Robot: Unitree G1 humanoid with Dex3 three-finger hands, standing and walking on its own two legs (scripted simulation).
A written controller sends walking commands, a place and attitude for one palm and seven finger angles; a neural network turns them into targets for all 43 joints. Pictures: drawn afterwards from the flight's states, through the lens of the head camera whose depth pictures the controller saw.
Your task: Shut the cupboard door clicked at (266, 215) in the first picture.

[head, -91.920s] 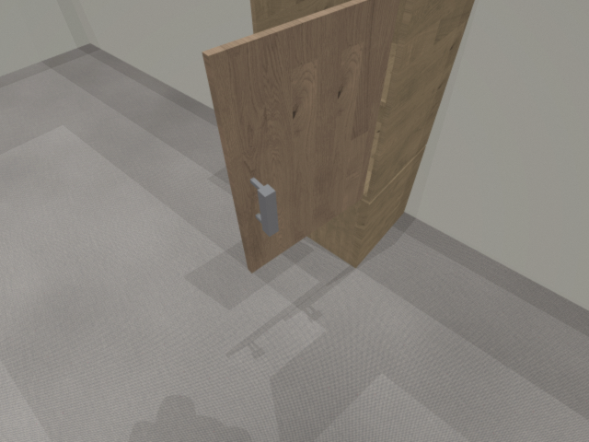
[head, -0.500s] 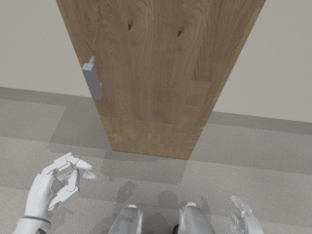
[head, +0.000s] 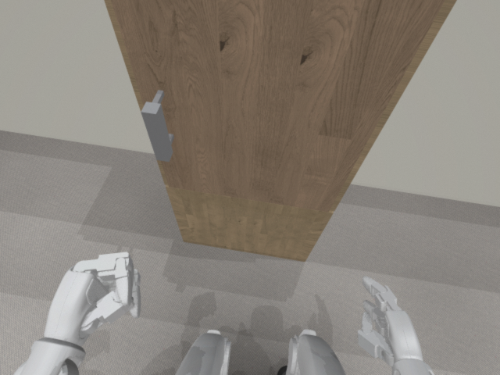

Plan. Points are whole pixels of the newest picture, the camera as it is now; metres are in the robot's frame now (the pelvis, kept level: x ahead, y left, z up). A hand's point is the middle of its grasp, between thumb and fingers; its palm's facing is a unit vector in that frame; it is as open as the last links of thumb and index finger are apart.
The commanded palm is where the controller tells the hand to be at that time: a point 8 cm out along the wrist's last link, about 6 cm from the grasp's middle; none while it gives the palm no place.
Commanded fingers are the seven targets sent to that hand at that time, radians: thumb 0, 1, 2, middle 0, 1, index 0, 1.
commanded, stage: raise the hand and make a fist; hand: left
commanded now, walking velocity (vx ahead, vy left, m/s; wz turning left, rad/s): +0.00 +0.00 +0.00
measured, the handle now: (162, 126) +0.53 +0.22 +0.04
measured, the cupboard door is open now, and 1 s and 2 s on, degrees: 0 0 0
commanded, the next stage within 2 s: bring the fist close to the handle in 0.54 s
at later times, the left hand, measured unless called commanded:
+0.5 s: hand (146, 292) +0.22 +0.17 +0.05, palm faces -0.08 -1.00 -0.03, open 3.1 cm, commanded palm +0.20 +0.22 +0.05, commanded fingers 0.00 0.90 0.90 -1.30 -1.50 -1.30 -1.50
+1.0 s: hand (145, 247) +0.29 +0.19 +0.04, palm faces -0.10 -0.99 -0.02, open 3.1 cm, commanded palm +0.28 +0.24 +0.04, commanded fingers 0.00 0.90 0.90 -1.30 -1.50 -1.30 -1.50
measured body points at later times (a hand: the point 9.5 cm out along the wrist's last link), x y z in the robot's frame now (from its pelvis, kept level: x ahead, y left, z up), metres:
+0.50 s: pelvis +0.00 -0.02 +0.00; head +0.08 -0.01 +0.44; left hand +0.22 +0.22 +0.05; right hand +0.18 -0.26 -0.07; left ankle +0.01 +0.09 -0.62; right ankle +0.06 -0.12 -0.62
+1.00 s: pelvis +0.00 -0.01 +0.00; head +0.09 +0.01 +0.44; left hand +0.29 +0.24 +0.04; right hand +0.17 -0.25 -0.08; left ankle +0.01 +0.09 -0.62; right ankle +0.06 -0.12 -0.62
